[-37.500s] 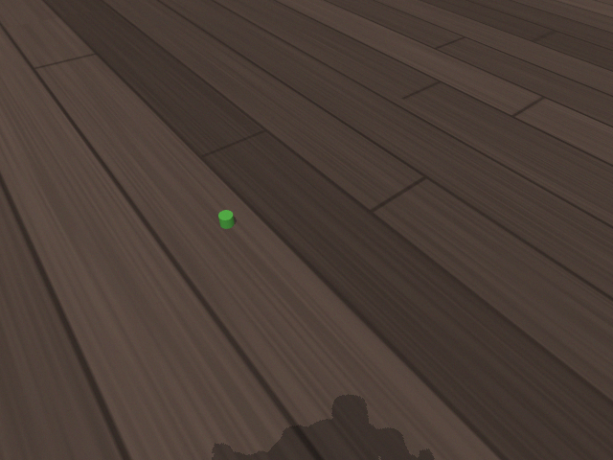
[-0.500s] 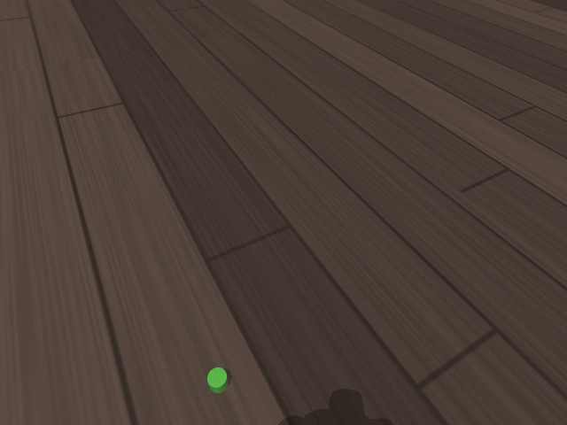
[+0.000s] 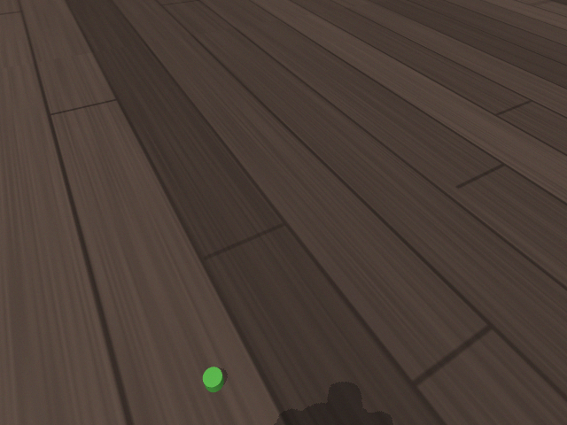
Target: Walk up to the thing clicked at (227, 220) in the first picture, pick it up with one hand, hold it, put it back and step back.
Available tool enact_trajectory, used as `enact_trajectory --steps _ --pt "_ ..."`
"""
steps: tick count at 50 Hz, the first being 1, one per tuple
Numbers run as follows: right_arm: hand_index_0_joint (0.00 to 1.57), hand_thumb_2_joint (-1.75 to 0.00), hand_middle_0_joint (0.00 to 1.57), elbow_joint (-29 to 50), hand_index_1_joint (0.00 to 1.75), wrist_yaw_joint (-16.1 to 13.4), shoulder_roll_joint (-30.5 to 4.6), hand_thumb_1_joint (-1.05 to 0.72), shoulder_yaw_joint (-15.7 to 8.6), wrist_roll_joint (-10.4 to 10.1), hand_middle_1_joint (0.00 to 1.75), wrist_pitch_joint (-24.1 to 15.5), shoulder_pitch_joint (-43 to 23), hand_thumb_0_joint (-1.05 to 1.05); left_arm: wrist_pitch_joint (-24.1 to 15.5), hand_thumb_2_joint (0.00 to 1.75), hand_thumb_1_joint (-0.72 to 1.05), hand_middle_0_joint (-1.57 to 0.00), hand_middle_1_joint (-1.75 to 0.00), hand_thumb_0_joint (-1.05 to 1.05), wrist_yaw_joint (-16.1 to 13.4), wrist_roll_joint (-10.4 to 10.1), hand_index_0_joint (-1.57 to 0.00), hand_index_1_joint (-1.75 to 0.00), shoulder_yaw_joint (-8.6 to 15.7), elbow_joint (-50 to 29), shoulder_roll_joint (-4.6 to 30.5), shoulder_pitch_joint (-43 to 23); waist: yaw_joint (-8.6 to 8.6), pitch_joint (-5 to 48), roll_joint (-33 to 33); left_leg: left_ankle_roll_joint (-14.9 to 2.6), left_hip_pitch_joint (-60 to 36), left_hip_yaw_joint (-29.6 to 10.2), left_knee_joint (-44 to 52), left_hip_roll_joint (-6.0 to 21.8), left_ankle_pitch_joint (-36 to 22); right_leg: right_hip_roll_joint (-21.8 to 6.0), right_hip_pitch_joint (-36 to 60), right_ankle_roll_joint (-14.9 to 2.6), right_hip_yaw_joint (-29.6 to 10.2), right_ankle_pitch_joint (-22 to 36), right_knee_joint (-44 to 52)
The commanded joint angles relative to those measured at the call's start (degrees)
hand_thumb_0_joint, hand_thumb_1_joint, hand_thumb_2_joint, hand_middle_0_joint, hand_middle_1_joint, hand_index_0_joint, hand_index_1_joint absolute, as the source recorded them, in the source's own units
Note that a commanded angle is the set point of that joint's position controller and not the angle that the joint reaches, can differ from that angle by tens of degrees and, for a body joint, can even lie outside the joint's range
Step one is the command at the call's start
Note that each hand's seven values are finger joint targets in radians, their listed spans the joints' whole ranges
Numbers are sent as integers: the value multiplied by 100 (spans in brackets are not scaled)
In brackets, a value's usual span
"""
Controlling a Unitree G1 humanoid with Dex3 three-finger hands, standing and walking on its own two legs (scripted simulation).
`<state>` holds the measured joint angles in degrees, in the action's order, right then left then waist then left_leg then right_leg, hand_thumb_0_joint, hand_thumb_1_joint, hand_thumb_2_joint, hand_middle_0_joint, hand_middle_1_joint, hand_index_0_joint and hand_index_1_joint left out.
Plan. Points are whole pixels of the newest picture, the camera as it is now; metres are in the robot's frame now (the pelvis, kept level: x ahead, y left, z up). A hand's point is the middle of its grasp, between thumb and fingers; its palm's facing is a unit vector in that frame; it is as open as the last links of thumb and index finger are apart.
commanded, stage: stand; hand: left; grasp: from above
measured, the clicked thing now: (213, 379) +0.42 +0.22 -0.75
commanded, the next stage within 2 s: step back in 1.20 s
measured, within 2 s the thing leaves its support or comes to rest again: neither
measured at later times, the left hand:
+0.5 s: hand out of the picture +0.07 +0.24 -0.16, palm faces +0.01 -0.94 -0.34, open 7.3 cm
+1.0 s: hand out of the picture +0.09 +0.24 -0.15, palm faces +0.00 -0.94 -0.34, open 7.3 cm
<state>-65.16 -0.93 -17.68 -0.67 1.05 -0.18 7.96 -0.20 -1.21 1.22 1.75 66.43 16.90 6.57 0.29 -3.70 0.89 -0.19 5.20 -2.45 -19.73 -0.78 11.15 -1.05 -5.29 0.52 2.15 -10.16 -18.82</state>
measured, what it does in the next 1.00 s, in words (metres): stands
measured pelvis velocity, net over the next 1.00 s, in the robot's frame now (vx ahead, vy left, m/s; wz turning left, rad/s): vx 0.01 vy -0.01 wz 0.00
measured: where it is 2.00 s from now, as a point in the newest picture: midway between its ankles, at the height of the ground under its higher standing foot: outside the picture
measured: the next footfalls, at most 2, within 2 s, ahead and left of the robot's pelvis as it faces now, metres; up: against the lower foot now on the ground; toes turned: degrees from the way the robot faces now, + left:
left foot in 1.50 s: -0.03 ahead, +0.14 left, +0.00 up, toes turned -2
right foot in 1.94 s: -0.11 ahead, -0.07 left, +0.00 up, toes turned -1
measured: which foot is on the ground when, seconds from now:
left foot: down 0.00-1.00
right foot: down 0.00-1.00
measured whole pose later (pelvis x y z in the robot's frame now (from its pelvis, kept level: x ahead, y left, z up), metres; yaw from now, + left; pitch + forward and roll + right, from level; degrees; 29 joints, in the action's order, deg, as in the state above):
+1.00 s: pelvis +0.01 -0.01 +0.00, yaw +0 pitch -2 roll +0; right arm -65.1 -0.4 -19.1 0.2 0.7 -0.6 6.4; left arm -0.5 -0.4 0.7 1.2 65.9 18.3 5.2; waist 0.0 -2.9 1.1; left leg 0.6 4.6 -2.5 -17.7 -0.1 11.0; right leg -0.4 -5.2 -0.2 2.2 -10.6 -17.9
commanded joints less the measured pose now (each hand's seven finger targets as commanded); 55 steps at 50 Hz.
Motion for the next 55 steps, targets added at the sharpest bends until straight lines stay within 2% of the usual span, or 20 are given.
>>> enact_trajectory --steps 1,7,9,11,12,15,17,21,25,28,30,33,34,37,39,41,44,49,52,55 --pt "20 -90 20 314 30 -100 -1135 -90 -199 2 30 -155 -214 0 -106 90 90 -20 -30 0 -54 -23 -20 -30 207 -304 1113 -185 38 418 3 -124 126 -505 329 676 -1121 -603 231 -104 -523 749 255" --pt "20 -90 20 304 30 -97 -1144 -90 -189 2 30 -152 -249 0 -96 90 90 -20 -30 0 -44 -27 -20 -30 216 -282 1161 -260 33 361 -60 -116 188 -507 396 690 -962 -602 222 -123 -518 570 278" --pt "20 -90 20 289 30 -89 -1134 -90 -174 2 30 -149 -241 0 -93 90 90 -20 -30 0 -29 -41 -20 -30 216 -277 1172 -295 24 251 -68 -110 328 -508 456 679 -742 -595 208 -114 -518 423 302" --pt "20 -90 20 323 30 -83 -1153 -90 -187 1 30 -163 -291 0 -107 90 90 -20 -30 0 -31 -35 -20 -30 221 -299 1203 -303 36 376 -99 -118 208 -512 416 706 -1030 -619 256 -140 -524 609 265" --pt "20 -90 20 306 30 -79 -1169 -90 -178 -9 30 -165 -285 0 -109 90 90 -20 -30 0 -19 -35 -20 -30 204 -276 1167 -247 36 315 -53 -101 188 -504 448 679 -833 -592 126 -108 -532 487 331" --pt "20 -90 20 321 30 -75 -1208 -90 -200 -7 30 -169 -320 0 -116 90 90 -20 -30 0 -19 -26 -20 -30 195 -314 1176 -287 37 399 -110 -109 121 -511 406 713 -980 -615 162 -139 -531 546 317" --pt "20 -90 20 308 30 -59 -1185 -90 -188 -2 30 -159 -298 0 -124 90 90 -20 -30 0 -15 -31 -20 -30 194 -311 1206 -327 -2 316 -115 -102 257 -505 451 691 -722 -601 169 -130 -545 353 373" --pt "20 -90 20 320 30 -44 -1186 -90 -175 -15 30 -167 -354 0 -131 90 90 -20 -30 0 0 -34 -20 -30 188 -314 1223 -285 4 396 -37 -120 158 -507 455 697 -639 -610 120 -130 -556 408 378" --pt "20 -90 20 300 30 -46 -1233 -90 -176 -7 30 -154 -305 0 -141 90 90 -20 -30 0 -4 -44 -20 -30 202 -341 1277 -356 -11 489 -35 -116 219 -497 453 704 -752 -625 252 -140 -566 488 338" --pt "20 -90 20 305 30 -52 -1223 -90 -167 -6 30 -174 -308 0 -148 90 90 -20 -30 0 -1 -53 -20 -30 194 -342 1284 -339 -7 596 -51 -105 69 -476 383 742 -1258 -659 305 -166 -557 911 252" --pt "20 -90 20 277 30 -55 -1235 -90 -155 -12 30 -186 -293 0 -149 90 90 -20 -30 0 7 -69 -20 -30 183 -336 1269 -311 14 599 -31 -98 74 -477 384 740 -1321 -653 358 -157 -545 979 238" --pt "20 -90 20 286 30 -56 -1259 -90 -153 -20 30 -168 -338 0 -133 90 90 -20 -30 0 11 -66 -20 -30 168 -314 1247 -300 10 449 -46 -92 150 -466 424 712 -1047 -627 236 -131 -536 729 299" --pt "20 -90 20 296 30 -61 -1264 -90 -168 -9 30 -171 -336 0 -137 90 90 -20 -30 0 1 -54 -20 -30 186 -335 1303 -316 16 572 -88 -104 75 -484 399 750 -1215 -655 322 -161 -540 868 258" --pt "20 -90 20 274 30 -54 -1252 -90 -138 -24 30 -168 -279 0 -133 90 90 -20 -30 0 14 -71 -20 -30 175 -328 1284 -318 -2 447 -50 -93 152 -464 426 719 -1114 -645 260 -146 -551 827 289" --pt "20 -90 20 295 30 -53 -1285 -90 -144 -24 30 -182 -314 0 -138 90 90 -20 -30 0 13 -56 -20 -30 171 -331 1276 -283 8 482 -29 -90 59 -472 400 740 -1342 -643 220 -148 -528 1014 252" --pt "20 -90 20 299 30 -53 -1276 -90 -147 -18 30 -178 -310 0 -135 90 90 -20 -30 0 8 -70 -20 -30 188 -338 1318 -302 14 518 -113 -88 48 -486 424 745 -1255 -627 247 -153 -511 877 250" --pt "20 -90 20 317 30 -52 -1304 -90 -147 -17 30 -176 -296 0 -149 90 90 -20 -30 0 6 -71 -20 -30 180 -369 1318 -324 0 563 -104 -98 23 -467 370 766 -1368 -656 294 -142 -542 1026 254" --pt "20 -90 20 315 30 -36 -1294 -90 -137 -20 30 -168 -291 0 -146 90 90 -20 -30 0 24 -63 -20 -30 172 -372 1330 -331 -18 441 -65 -84 145 -457 470 730 -903 -638 195 -154 -566 659 343" --pt "20 -90 20 345 30 -39 -1299 -90 -152 -23 30 -178 -348 0 -156 90 90 -20 -30 0 16 -59 -20 -30 178 -395 1366 -324 3 633 -92 -88 -47 -455 390 768 -1324 -668 299 -183 -555 1086 257" --pt "20 -90 20 324 30 -35 -1337 -90 -141 -33 30 -192 -313 0 -175 90 90 -20 -30 0 21 -80 -20 -30 163 -411 1343 -333 -13 600 -39 -86 -34 -437 381 773 -1416 -667 303 -154 -572 1213 281"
